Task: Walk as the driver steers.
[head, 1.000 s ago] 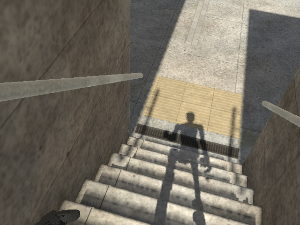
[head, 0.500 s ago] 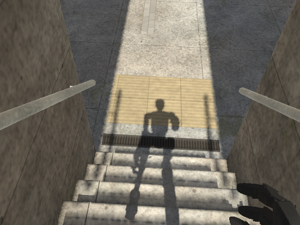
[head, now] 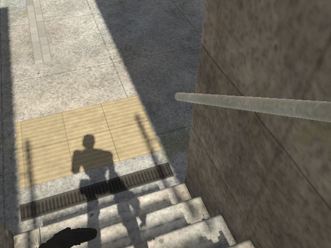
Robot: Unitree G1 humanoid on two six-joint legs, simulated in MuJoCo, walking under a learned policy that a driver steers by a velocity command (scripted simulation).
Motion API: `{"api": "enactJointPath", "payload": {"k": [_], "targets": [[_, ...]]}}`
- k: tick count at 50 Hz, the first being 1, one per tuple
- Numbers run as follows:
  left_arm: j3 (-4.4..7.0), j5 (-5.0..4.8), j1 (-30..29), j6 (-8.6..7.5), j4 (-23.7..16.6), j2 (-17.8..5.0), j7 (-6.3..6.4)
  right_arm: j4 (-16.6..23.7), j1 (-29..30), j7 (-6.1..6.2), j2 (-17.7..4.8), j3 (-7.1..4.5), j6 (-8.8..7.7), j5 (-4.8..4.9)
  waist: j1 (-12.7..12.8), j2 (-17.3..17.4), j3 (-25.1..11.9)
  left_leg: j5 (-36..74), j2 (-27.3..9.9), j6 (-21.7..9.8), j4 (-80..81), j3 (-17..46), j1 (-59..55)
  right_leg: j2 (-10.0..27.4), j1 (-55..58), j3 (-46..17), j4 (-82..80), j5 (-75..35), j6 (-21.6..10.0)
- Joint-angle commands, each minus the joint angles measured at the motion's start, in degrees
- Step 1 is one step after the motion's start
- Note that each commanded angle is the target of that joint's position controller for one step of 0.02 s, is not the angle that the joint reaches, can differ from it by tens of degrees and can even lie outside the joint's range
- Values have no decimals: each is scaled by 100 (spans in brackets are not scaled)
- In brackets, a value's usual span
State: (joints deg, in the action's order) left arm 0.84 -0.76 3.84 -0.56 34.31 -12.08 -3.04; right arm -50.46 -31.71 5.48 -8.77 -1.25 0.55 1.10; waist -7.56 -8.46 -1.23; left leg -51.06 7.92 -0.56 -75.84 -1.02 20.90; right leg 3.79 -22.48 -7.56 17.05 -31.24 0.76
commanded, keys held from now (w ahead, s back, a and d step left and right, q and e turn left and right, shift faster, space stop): q+shift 0.48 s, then shift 0.06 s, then e+shift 0.46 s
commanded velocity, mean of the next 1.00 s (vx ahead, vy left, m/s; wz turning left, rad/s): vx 0.02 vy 0.00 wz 0.27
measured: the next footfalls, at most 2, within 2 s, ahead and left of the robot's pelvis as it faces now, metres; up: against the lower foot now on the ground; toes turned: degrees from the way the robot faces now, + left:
left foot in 0.60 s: +0.00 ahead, +0.27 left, +0.16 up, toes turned +14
right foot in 0.96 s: +0.12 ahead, +0.16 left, +0.00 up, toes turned +15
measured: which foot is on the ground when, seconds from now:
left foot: down 0.00-0.02, up 0.04-0.58, down 0.60-0.90, up 0.92-1.00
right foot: down 0.00-0.60, up 0.62-0.94, down 0.96-1.00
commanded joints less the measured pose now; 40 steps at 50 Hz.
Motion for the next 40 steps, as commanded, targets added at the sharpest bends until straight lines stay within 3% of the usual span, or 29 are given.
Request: {"api": "enactJointPath", "payload": {"k": [1,2,3,4,5,6,7,8,9,10,11,13,15,17,21,25,27,29,30,31,32,33,34,35,36,37,38,39,40], "targets": [[388,268,3384,-122,1034,-683,73,-138,-300,-333,-413,-144,-65,60,1323,418,-623,-300,352,-73,-2371,964,2982,978,4481,70,902,-4293,-380],[344,172,2670,-19,1006,-1123,4,245,-1004,-481,-226,-38,-17,241,687,-393,-1682,-1135,21,220,-4120,1583,3646,2173,5365,-460,2208,-4604,-1107],[316,71,1963,28,892,-1054,-26,499,-850,-527,-455,-67,-37,225,533,-321,-2095,-587,-405,411,-4405,1713,3616,2362,4843,-894,2029,-2644,-1627],[304,98,1751,45,794,-1127,26,794,-210,-457,-699,-133,20,136,657,290,-1686,-231,-298,503,-4896,1499,3788,2366,4033,-908,1515,-1214,-1809],[380,51,1345,45,895,-1551,127,1392,348,-327,-722,-109,80,29,313,274,-1736,410,-592,602,-5479,912,3981,2934,3387,-1772,796,1078,-2280],[269,205,1070,137,601,-1181,230,1410,742,-145,-1203,-260,291,84,347,1126,-1208,1705,-517,647,-4943,930,3808,2681,2203,-1577,233,3306,-2203],[229,349,1034,202,653,-1108,403,1581,1265,13,-1026,-279,474,91,406,928,-434,2287,-529,652,-4936,923,3959,2544,1312,-1283,63,3917,-1805],[102,376,910,247,631,-978,500,1725,1386,89,-801,-233,577,44,355,821,-141,2561,-481,671,-5110,730,3771,2205,651,-801,177,3788,-1509],[12,353,807,301,571,-957,591,1861,1471,121,-589,-187,647,-13,364,476,-13,2793,-349,715,-5430,612,3725,1915,277,-419,250,3675,-1320],[-53,255,803,342,557,-850,706,1998,1437,93,-440,-146,666,3,318,165,-29,3022,-342,722,-5500,504,3769,1798,161,-43,438,3699,-1140],[-153,283,919,367,493,-758,741,2098,1636,67,-368,-109,662,65,440,129,-52,3207,-260,749,-5802,442,3827,1722,176,225,604,3389,-1082],[-159,254,1105,354,487,-918,795,2390,1806,23,-226,-21,646,73,555,-112,-112,3267,-313,855,-5856,341,3982,1739,434,449,922,2684,-1111],[-159,323,1677,307,614,-1007,843,2641,2233,24,-108,79,632,25,847,-124,-73,2874,-336,899,-6038,281,4425,1864,867,464,880,2679,-1187],[-154,326,1835,282,577,-1087,850,2878,2526,-32,-309,70,634,55,990,-317,-186,2572,-481,901,-6141,473,4663,1978,1287,455,974,2656,-1101],[115,184,2061,206,629,-1457,953,3114,3074,-194,-499,12,567,42,1155,-266,-220,2116,-894,751,-6181,874,4999,2329,1789,566,1275,2458,-865],[263,281,1915,172,388,-1699,1030,3424,3945,-197,-595,35,652,115,1416,-286,-319,1785,-1232,582,-5239,1038,4652,2582,1512,590,1455,2823,-768],[388,212,1318,173,75,-1983,952,3208,3582,-299,-696,-17,663,182,1116,-536,-395,1799,-1309,579,-4417,800,3408,2463,546,833,1585,3281,-398],[545,-8,535,134,-302,-2251,909,2828,2948,-386,-936,-94,566,356,693,-612,-544,1684,-1228,305,-2125,507,1099,1827,-821,1480,1845,4191,275],[513,-35,115,124,-401,-2220,869,2404,2195,-475,-1128,-104,488,313,278,-97,-551,1389,-1090,94,-817,526,-188,1335,-1651,1739,2481,4725,538],[387,-56,-1113,186,-881,-1886,785,1785,551,-548,-2374,-407,205,-15,-785,2809,705,1576,-1706,-282,2876,2692,484,261,-3120,2012,6014,6903,822],[429,-95,-2170,234,-921,-1679,756,869,-1290,-789,-3003,-602,-153,-28,-2022,5162,1788,-2075,-1188,-668,5747,3928,1829,-543,-4761,617,7408,9641,115],[373,-153,-2354,90,-1079,-1388,705,716,-1151,-930,-3096,-551,-449,87,-1847,5030,3302,-5039,-1078,-865,7389,5333,3656,-1137,-5028,-103,7541,9446,-549],[310,-226,-1435,-6,-734,-759,672,582,-570,-786,-2955,-492,-410,406,-947,4707,3697,-4718,-1004,-299,7492,5062,3836,-1726,-5272,-169,8363,8518,-828],[261,-121,-689,3,-540,-461,578,798,147,-648,-2680,-289,-273,403,-296,4533,3243,-3967,-810,423,7180,5024,3792,-1914,-4986,126,8979,7445,-855],[255,-96,631,103,-95,-222,505,975,1085,-565,-2515,-168,44,321,528,4654,2368,-2968,-826,1053,6536,4380,3383,-1896,-4500,346,9441,6634,-772],[260,14,1169,194,39,-263,472,1315,2021,-465,-2270,-41,250,175,1003,4557,1753,-2189,-789,1304,5878,4064,3333,-1800,-4050,361,9433,5834,-593],[269,136,912,283,-90,-533,476,1483,2698,-332,-1821,103,337,42,1095,4326,1371,-1410,-793,1156,5046,3673,3447,-1600,-3671,329,9018,5057,-355],[281,180,635,379,-363,-717,552,1597,3302,-151,-1480,182,387,-93,1240,3532,1163,-717,-917,823,3920,3368,3442,-1385,-3451,82,8542,4029,-75],[143,385,874,476,-491,-854,681,1672,3137,-3,-933,420,398,-227,1123,3890,81,2144,-1040,392,3384,2068,2341,-1315,-2558,589,7831,3280,413]]}}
